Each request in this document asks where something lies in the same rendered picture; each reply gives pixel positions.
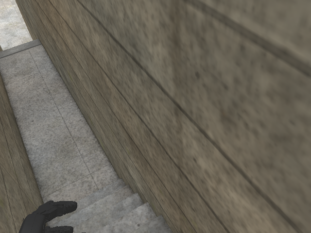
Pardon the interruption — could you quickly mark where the left robot hand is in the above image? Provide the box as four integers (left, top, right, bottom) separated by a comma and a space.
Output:
18, 200, 86, 233

